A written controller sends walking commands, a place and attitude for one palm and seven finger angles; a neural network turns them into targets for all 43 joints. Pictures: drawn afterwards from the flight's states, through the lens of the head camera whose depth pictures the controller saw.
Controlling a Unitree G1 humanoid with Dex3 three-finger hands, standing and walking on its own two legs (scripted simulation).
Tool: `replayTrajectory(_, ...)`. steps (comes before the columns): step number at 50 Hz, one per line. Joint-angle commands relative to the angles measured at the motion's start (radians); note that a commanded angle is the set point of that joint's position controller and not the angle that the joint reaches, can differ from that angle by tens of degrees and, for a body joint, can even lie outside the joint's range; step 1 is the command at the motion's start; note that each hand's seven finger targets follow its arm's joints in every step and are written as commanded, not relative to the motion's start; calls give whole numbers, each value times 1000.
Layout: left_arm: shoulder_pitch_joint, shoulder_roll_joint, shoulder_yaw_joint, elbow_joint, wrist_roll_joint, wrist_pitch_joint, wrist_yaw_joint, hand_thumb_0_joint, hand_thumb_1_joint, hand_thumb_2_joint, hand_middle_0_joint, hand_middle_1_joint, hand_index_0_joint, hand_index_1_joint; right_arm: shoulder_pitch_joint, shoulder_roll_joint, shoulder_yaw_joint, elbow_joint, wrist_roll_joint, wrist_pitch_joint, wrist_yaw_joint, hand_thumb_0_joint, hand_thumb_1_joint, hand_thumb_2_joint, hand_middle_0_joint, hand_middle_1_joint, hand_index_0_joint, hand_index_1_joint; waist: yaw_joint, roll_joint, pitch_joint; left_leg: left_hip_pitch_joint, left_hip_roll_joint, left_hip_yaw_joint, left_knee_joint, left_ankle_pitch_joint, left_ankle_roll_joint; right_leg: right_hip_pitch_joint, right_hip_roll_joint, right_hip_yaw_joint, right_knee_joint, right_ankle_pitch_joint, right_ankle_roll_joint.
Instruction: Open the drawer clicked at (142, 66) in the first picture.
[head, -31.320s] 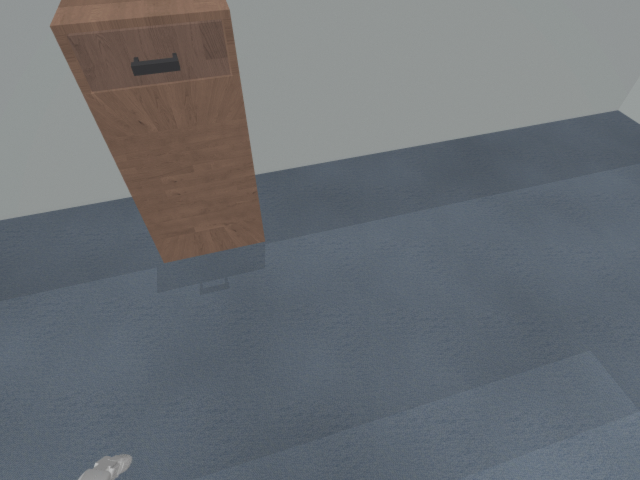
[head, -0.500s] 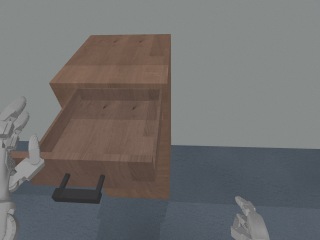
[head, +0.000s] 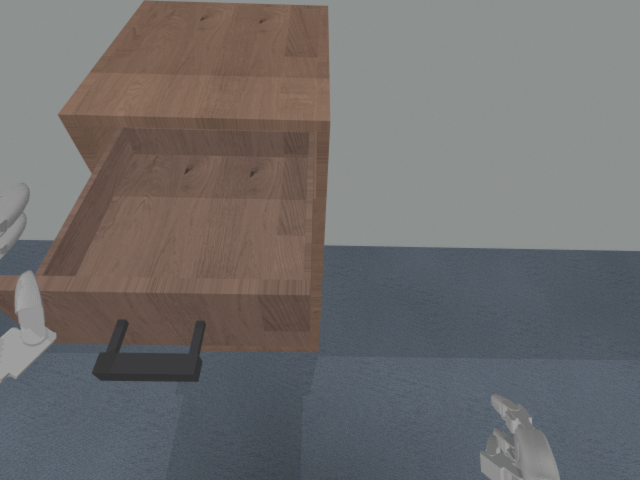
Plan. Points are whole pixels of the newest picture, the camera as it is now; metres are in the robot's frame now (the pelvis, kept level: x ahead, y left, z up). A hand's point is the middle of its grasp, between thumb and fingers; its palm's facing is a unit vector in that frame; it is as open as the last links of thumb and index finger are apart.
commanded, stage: step back with the hand held close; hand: left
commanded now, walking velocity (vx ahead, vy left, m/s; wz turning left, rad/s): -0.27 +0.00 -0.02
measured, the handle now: (154, 348) +0.25 +0.22 +0.03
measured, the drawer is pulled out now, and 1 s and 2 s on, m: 0.30 0.30 0.30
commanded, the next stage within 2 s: stop stepping back and stand still in 0.72 s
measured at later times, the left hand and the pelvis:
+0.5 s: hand out of the picture +0.11 +0.26 +0.21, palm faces +0.46 -0.78 -0.43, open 7.4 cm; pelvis -0.08 +0.02 -0.01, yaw +2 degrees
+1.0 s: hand out of the picture -0.03 +0.21 +0.21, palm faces +0.43 -0.74 -0.52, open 7.4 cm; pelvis -0.21 -0.03 +0.00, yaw +1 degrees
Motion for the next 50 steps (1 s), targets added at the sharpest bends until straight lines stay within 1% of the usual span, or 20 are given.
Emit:
replayTrajectory(1,6,176,164,-255,-4,-78,35,0,900,900,-200,-300,-200,-300,-103,-103,-32,-186,-9,-62,-8,0,-900,-900,200,300,200,300,16,121,-232,-60,153,-92,-102,356,23,212,-45,18,103,205,9)
replayTrajectory(9,-58,158,179,-172,8,-84,35,0,900,900,-200,-300,-200,-300,-91,-116,-31,-181,-16,-80,1,0,-900,-900,200,300,200,300,0,74,-131,-299,168,-100,-118,-33,45,208,-48,72,135,70,1)
replayTrajectory(11,-94,149,159,-141,11,-86,37,0,900,900,-200,-300,-200,-300,-82,-109,-27,-182,-9,-80,5,0,-900,-900,200,300,200,300,-12,-17,-93,-280,101,-63,-25,-218,29,88,-111,161,-1,-64,-23)
replayTrajectory(14,-149,171,143,-167,14,-91,53,0,900,900,-200,-300,-200,-300,-67,-112,-37,-148,-7,-73,5,0,-900,-900,200,300,200,300,-18,-158,-105,4,7,34,329,-200,-15,-257,-270,299,-264,-352,-103)
replayTrajectory(16,-145,153,119,-175,18,-86,54,0,900,900,-200,-300,-200,-300,-88,-89,-15,-151,-14,-70,3,0,-900,-900,200,300,200,300,-11,-176,-131,31,31,32,356,-203,-7,-249,-296,227,-231,-281,-109)
replayTrajectory(18,-122,163,133,-190,13,-77,56,0,900,900,-200,-300,-200,-300,-83,-84,-3,-156,-13,-65,-3,0,-900,-900,200,300,200,300,-20,-87,-119,45,44,42,86,-135,-9,-197,-211,118,-132,-208,-60)
replayTrajectory(19,-125,181,145,-232,10,-81,55,0,900,900,-200,-300,-200,-300,-103,-106,-7,-166,-15,-69,-10,0,-900,-900,200,300,200,300,-18,60,-92,-7,90,-36,-109,-142,4,-172,-126,68,-7,-208,-24)
replayTrajectory(20,-117,169,144,-280,16,-97,59,0,900,900,-200,-300,-200,-300,-93,-127,-12,-182,-18,-78,-15,0,-900,-900,200,300,200,300,-6,291,-90,-144,236,-231,-247,-116,55,-72,-18,5,236,-183,11)
replayTrajectory(21,-135,174,156,-318,28,-110,64,0,900,900,-200,-300,-200,-300,-73,-93,-11,-185,-29,-98,-7,0,-900,-900,200,300,200,300,-1,342,-120,-187,334,-335,-280,-9,94,-54,22,12,441,-258,14)
replayTrajectory(22,-130,197,185,-310,36,-122,63,0,900,900,-200,-300,-200,-300,-51,-85,-20,-160,-44,-116,-1,0,-900,-900,200,300,200,300,-14,328,-155,-236,378,-372,-337,-133,122,-33,30,67,646,-313,11)
replayTrajectory(25,-96,149,150,-311,21,-111,70,0,900,900,-200,-300,-200,-300,-37,-84,-29,-129,-44,-145,11,0,-900,-900,200,300,200,300,2,163,-177,15,318,-222,-143,380,133,-185,17,77,606,-315,17)
replayTrajectory(27,-54,119,120,-271,15,-93,62,0,900,900,-200,-300,-200,-300,-37,-86,-31,-101,-30,-153,28,0,-900,-900,200,300,200,300,1,181,-202,127,276,-145,-120,528,110,-185,27,15,498,-292,31)
replayTrajectory(32,-86,135,121,-209,-17,-68,49,0,900,900,-200,-300,-200,-300,-75,-98,-17,-75,-33,-150,28,0,-900,-900,200,300,200,300,-17,228,-196,92,279,-182,-205,299,110,-52,49,-1,276,-315,35)
replayTrajectory(36,-36,174,163,-240,-41,-77,32,0,900,900,-200,-300,-200,-300,-121,-94,-9,-97,-28,-134,33,0,-900,-900,200,300,200,300,13,198,-247,39,230,-136,-209,177,69,122,52,-29,-13,-148,9)
replayTrajectory(38,-14,223,199,-266,-47,-95,17,0,900,900,-200,-300,-200,-300,-135,-85,-7,-118,-17,-115,40,0,-900,-900,200,300,200,300,17,46,-236,1,142,-32,-75,37,9,127,-46,40,-188,13,-34)
replayTrajectory(39,-3,297,253,-272,-42,-107,24,0,900,900,-200,-300,-200,-300,-137,-73,-4,-126,-12,-100,42,0,-900,-900,200,300,200,300,16,-158,-251,-31,41,83,147,-88,-46,50,-230,223,-254,103,-90)
replayTrajectory(40,-43,293,246,-256,-48,-115,33,0,900,900,-200,-300,-200,-300,-153,-72,-5,-119,5,-100,33,0,-900,-900,200,300,200,300,35,-209,-202,-113,-7,73,431,-237,-64,-50,-375,313,-257,225,-147)
replayTrajectory(42,22,214,208,-206,-22,-92,37,0,900,900,-200,-300,-200,-300,-130,-68,-13,-120,15,-98,26,0,-900,-900,200,300,200,300,11,-206,-245,-253,11,-3,621,-237,-52,104,-328,179,-94,665,-107)
replayTrajectory(47,-24,160,164,-103,-1,-50,65,0,900,900,-200,-300,-200,-300,-112,-66,12,-130,-3,-74,-15,0,-900,-900,200,300,200,300,-13,-87,-168,-84,43,83,187,-116,-19,111,-237,149,-86,383,-106)
replayTrajectory(50,-55,128,114,-83,0,-44,75,0,900,900,-200,-300,-200,-300,-60,-88,0,-106,-7,-99,-19,0,-900,-900,200,300,200,300,-21,-61,-142,70,48,96,-120,-18,10,119,-198,153,-90,181,-47)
